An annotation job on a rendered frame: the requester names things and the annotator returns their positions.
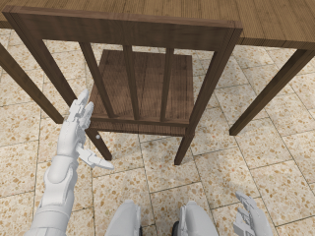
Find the robot left forearm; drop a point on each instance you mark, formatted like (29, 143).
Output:
(55, 207)

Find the right robot hand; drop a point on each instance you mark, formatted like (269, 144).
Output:
(256, 222)

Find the left robot shin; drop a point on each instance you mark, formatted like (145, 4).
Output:
(136, 232)

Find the robot right thigh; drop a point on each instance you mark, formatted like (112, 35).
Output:
(195, 221)

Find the left robot hand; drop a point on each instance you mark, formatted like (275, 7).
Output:
(73, 131)

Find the table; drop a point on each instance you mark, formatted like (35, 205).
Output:
(266, 23)

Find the chair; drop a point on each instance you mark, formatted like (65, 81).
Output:
(134, 92)

